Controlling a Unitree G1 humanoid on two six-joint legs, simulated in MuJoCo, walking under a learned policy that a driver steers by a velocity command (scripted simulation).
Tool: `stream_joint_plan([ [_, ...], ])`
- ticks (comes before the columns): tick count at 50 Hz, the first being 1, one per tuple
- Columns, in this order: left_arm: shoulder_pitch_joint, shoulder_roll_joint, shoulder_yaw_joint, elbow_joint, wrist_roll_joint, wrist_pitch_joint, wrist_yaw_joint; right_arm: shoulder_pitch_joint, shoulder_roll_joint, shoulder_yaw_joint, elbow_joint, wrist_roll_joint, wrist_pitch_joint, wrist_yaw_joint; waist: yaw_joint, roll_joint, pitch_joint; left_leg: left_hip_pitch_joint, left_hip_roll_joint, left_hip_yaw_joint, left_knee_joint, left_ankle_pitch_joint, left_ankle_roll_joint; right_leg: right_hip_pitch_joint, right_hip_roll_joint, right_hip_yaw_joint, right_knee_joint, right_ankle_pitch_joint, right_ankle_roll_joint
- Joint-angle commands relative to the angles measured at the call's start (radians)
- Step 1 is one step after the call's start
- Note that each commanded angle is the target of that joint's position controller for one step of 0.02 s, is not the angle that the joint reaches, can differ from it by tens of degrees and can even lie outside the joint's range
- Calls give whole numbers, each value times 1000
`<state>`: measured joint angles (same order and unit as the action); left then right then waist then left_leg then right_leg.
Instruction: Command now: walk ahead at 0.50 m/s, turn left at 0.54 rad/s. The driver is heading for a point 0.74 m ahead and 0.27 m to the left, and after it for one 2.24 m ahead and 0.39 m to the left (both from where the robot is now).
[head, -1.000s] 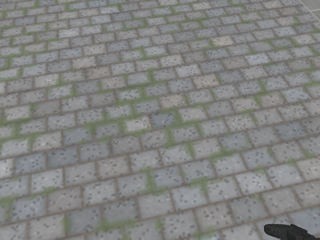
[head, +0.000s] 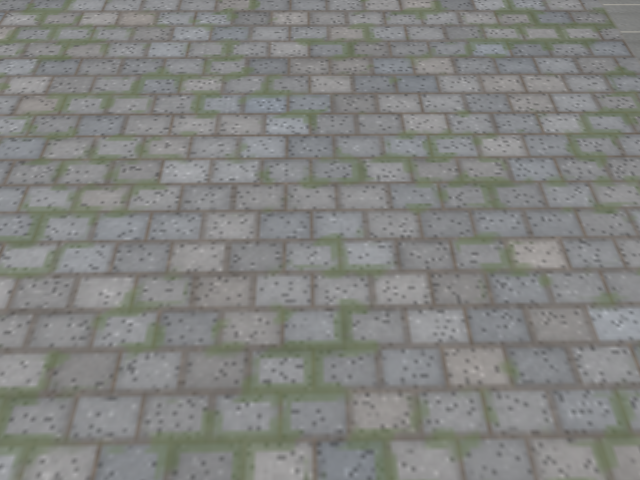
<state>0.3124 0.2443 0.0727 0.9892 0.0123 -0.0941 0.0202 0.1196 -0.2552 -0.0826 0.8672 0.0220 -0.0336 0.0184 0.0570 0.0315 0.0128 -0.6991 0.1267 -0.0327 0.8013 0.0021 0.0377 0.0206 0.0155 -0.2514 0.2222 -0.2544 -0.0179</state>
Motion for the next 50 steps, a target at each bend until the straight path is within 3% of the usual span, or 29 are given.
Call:
stream_joint_plan([
  [1, -2, 167, 36, -52, -12, 2, 10, -127, -19, 9, -101, -1, -10, 23, 9, -60, 93, -38, -4, 48, -93, 11, 14, 1, -307, 63, -82, 345, -130],
  [3, 8, 182, 42, -50, -22, 16, 9, -154, -27, 8, -130, 2, -9, 35, 4, -74, 95, -25, -23, 81, -130, -60, 35, 64, -325, 39, -30, 445, -118],
  [5, -17, 211, 50, -62, -31, 28, 11, -121, -59, -7, -146, 4, -5, 43, -38, -109, 48, 87, -82, 137, -141, -156, 70, 92, -329, 10, 82, 755, -98],
  [6, -31, 226, 54, -69, -34, 36, 14, -56, -86, -21, -139, 7, -3, 43, -81, -129, 3, 182, -123, 164, -139, -205, 91, 93, -326, -1, 190, 911, -87],
  [7, -53, 235, 55, -77, -39, 44, 14, 72, -127, -45, -112, 11, -3, 40, -156, -127, -64, 352, -169, 182, -187, -191, 121, 58, -303, -18, 367, 978, -66],
  [8, -55, 226, 49, -86, -34, 44, 15, 238, -199, -84, -66, 12, 1, 23, -235, -83, -151, 634, -185, 126, -248, -140, 163, -100, -262, -27, 621, 826, -21],
  [9, -26, 105, 17, -125, 7, 30, 11, 293, -304, -107, -46, 12, 7, 2, -178, 156, -196, 899, 44, -275, -282, -149, 254, -464, -145, -12, 969, 57, 31],
  [10, -2, 65, -5, -174, -14, -17, -3, 279, -324, -95, -89, -4, -13, 11, -123, 202, -364, 1093, 216, -821, -467, -315, 427, -722, 24, 241, 1196, -376, 51],
  [11, -142, 142, 12, -202, -58, -50, -14, 285, -237, -70, -85, -11, -26, 19, -178, 71, -294, 1075, 197, -739, -529, -283, 361, -841, -26, 337, 1218, -303, 26],
  [12, -171, 143, 11, -211, -66, -66, -18, 241, -192, -58, -84, -7, -37, 18, -152, 49, -181, 956, 160, -575, -519, -207, 321, -867, -70, 327, 1150, -208, 0],
  [13, -160, 140, 14, -188, -41, -69, -9, 157, -159, -48, -103, -2, -42, 16, -102, -31, -124, 801, 111, -456, -515, -124, 281, -794, -116, 331, 1064, -132, -2],
  [14, -146, 157, 26, -180, -21, -58, -4, 99, -124, -37, -121, -5, -44, 14, -65, -24, -91, 679, 76, -375, -527, -31, 261, -716, -142, 333, 987, -91, 5],
  [15, -131, 162, 32, -179, -17, -42, -6, 79, -112, -30, -133, -13, -44, 9, -41, -9, -85, 609, 58, -343, -549, 11, 256, -655, -155, 337, 952, -64, 13],
  [19, -209, 116, 24, -220, 3, -9, -2, 137, -166, -42, -127, -5, -50, -20, -46, -7, -44, 508, 18, -258, -586, 118, 254, -653, -130, 303, 744, 63, 68],
  [23, -353, 87, 9, -267, -6, -15, -13, 193, -164, -39, -119, -1, -38, -36, -102, 44, -10, 476, -38, -215, -575, 6, 197, -613, -69, 297, 440, 301, 75],
  [27, -437, 104, 6, -310, -20, -29, -32, 246, -165, -39, -101, 4, -31, -37, -137, 65, 4, 516, -13, -280, -525, -65, 176, -564, -31, 306, 301, 349, 58],
  [30, -420, 138, 15, -319, -22, -46, -45, 253, -164, -39, -102, 3, -19, -46, -118, 84, -4, 601, 21, -364, -435, -48, 163, -530, -20, 323, 248, 246, 32],
  [32, -299, 166, 29, -291, -20, -56, -43, 224, -156, -36, -117, 0, -12, -48, -51, 111, -45, 602, -5, -379, -338, 56, 137, -372, -5, 296, 200, 204, -5],
  [33, -175, 202, 44, -268, -4, -62, -37, 204, -118, -21, -135, -5, -15, -43, 9, 86, -144, 540, -60, -335, -173, 86, 105, -157, -68, 338, 218, 218, -51],
  [34, -4, 262, 57, -254, 4, -57, -29, 217, -70, -2, -161, -27, -17, -41, 63, -48, -300, 384, -142, -230, 121, -140, 62, 124, -248, 526, 241, 176, -106],
  [35, 43, 309, 69, -216, 8, -43, -38, 380, -32, 10, -184, 16, -27, -38, -30, -431, -383, 24, -240, -158, 404, -622, 9, 379, -450, 1023, 117, -55, -264],
  [36, -4, 194, 43, -246, -15, -37, -40, 355, -150, -9, -149, 27, -25, -42, -5, -268, -277, -82, -149, -182, 519, -571, -2, 309, -436, 1020, 79, -256, -231],
  [37, -50, 136, 27, -258, -19, -28, -35, 238, -195, -21, -166, 17, -19, -40, 22, -159, -149, -101, -115, -148, 528, -470, -7, 172, -389, 835, 67, -228, -183],
  [38, -100, 129, 20, -263, -9, -21, -34, 188, -180, -22, -177, 7, -14, -41, 0, -84, -78, -57, -79, -119, 502, -398, -12, 35, -345, 711, 45, -103, -161],
  [39, -125, 115, 16, -254, -3, -17, -32, 157, -164, -25, -189, -4, -13, -38, -18, -83, -28, -35, -51, -117, 452, -355, -12, -57, -311, 625, 22, -8, -157],
  [40, -133, 110, 12, -249, 4, -19, -30, 168, -142, -24, -194, 2, -9, -31, -40, -112, -19, 13, -25, -112, 422, -330, -9, -113, -284, 549, -3, 48, -147],
  [42, -126, 115, 16, -233, -4, -28, -30, 169, -102, -17, -206, 11, 2, -26, -47, -133, -13, 22, -7, -85, 379, -312, -14, -145, -270, 456, -45, 121, -160],
  [46, -103, 164, 33, -211, -6, -30, -26, 103, -85, -9, -248, 4, 7, -21, -41, -97, -5, -49, 10, -77, 240, -180, -36, -109, -286, 327, -77, 274, -181],
  [50, -83, 188, 37, -200, -11, -14, -19, -5, -68, 3, -276, 3, -5, 5, -1, -88, 21, -3, -7, -12, 13, 5, -29, -83, -252, 179, -75, 337, -145],
])
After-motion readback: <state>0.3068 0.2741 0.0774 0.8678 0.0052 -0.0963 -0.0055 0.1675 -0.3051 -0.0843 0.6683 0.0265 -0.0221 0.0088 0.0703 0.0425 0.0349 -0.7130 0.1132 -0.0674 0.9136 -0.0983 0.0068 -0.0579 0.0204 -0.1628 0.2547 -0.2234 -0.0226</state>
